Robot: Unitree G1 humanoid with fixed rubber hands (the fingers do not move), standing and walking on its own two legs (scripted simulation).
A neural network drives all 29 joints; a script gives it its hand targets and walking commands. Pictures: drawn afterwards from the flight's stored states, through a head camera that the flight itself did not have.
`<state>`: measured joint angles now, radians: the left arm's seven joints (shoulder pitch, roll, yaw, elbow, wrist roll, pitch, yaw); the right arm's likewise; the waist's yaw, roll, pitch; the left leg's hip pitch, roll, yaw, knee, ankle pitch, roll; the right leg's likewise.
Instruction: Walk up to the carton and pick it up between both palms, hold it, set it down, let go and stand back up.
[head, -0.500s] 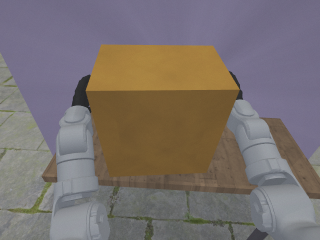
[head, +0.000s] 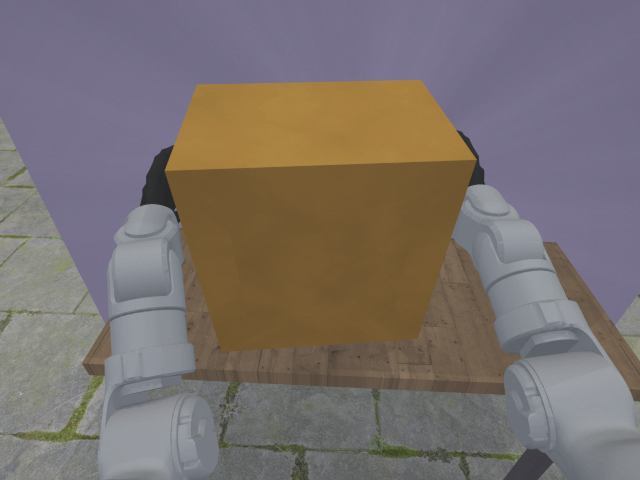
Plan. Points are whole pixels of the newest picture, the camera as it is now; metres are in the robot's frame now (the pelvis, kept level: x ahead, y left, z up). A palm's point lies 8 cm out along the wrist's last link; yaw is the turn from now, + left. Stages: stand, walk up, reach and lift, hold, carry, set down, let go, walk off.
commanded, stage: reach and lift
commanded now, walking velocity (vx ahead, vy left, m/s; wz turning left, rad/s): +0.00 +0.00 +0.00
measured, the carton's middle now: (316, 222) +0.39 +0.00 +0.18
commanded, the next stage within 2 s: hold in 0.18 s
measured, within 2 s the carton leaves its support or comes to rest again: neither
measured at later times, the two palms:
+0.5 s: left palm (155, 200) +0.36 +0.18 +0.24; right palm (470, 174) +0.37 -0.18 +0.26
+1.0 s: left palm (149, 194) +0.36 +0.19 +0.25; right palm (470, 162) +0.37 -0.18 +0.27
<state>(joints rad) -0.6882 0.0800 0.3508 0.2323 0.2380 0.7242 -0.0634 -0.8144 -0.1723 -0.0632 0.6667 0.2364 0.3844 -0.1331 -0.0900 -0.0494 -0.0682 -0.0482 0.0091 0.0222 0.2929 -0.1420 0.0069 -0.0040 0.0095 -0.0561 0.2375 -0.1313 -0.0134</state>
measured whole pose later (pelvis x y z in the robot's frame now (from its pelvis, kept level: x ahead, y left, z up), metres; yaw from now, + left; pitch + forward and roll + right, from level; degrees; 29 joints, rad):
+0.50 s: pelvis +0.00 +0.00 +0.00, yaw +0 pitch -6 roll -1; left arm -0.74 0.10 0.36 0.25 0.23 0.78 -0.06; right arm -0.88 -0.20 -0.04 0.71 0.27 0.44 -0.14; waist -0.08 -0.04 -0.10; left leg -0.06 0.01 0.02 0.30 -0.14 0.00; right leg -0.01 0.02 -0.05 0.23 -0.12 -0.02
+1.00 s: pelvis +0.00 +0.00 +0.00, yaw +0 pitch -5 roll -1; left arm -0.75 0.11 0.36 0.24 0.23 0.83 -0.07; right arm -0.92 -0.21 -0.03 0.70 0.29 0.49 -0.15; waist -0.09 -0.04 -0.12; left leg -0.07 0.01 0.00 0.30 -0.14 0.00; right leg -0.01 0.02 -0.05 0.23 -0.12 -0.02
